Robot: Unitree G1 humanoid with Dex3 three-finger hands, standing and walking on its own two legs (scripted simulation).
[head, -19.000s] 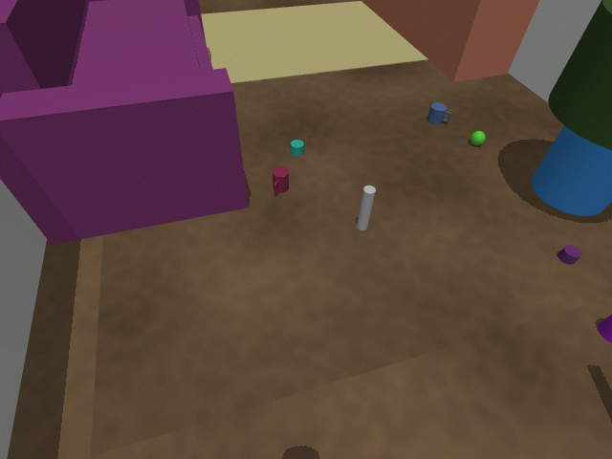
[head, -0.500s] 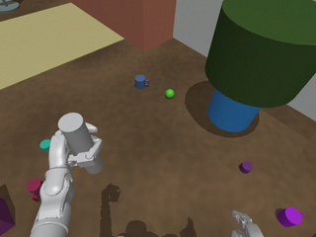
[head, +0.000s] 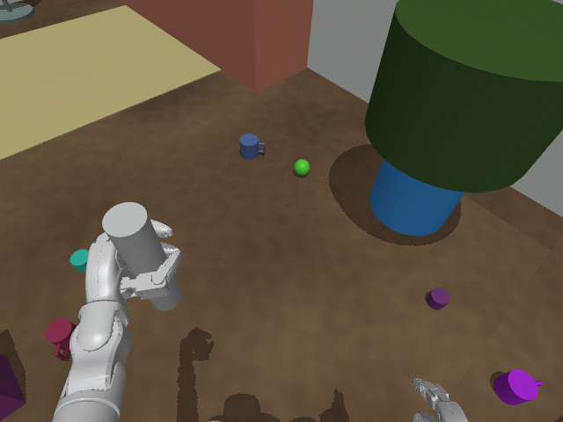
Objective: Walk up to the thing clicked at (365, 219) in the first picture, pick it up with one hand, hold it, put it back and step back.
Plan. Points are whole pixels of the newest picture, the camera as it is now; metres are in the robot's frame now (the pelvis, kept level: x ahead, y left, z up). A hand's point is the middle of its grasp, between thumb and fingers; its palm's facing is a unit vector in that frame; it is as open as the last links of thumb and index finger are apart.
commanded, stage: hold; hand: left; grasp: from the side
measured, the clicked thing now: (149, 264) +0.33 +0.18 +0.03
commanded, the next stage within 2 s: crouch in 0.36 s
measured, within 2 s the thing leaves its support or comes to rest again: neither
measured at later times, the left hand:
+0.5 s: hand (154, 261) +0.33 +0.17 +0.05, palm faces +0.12 -0.99 -0.01, open 6.4 cm
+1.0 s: hand (170, 296) +0.34 +0.18 -0.10, palm faces +0.13 -0.99 -0.01, open 6.4 cm
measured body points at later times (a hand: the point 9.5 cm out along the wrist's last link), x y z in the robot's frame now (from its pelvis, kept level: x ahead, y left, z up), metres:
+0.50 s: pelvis +0.00 +0.00 +0.00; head +0.03 +0.01 +0.45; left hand +0.32 +0.22 +0.05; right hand +0.13 -0.24 -0.11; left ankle +0.02 +0.14 -0.70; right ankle +0.00 -0.14 -0.70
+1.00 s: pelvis -0.03 +0.00 -0.09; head +0.09 +0.02 +0.34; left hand +0.33 +0.24 -0.10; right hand +0.09 -0.27 -0.20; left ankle +0.02 +0.14 -0.70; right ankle +0.00 -0.14 -0.70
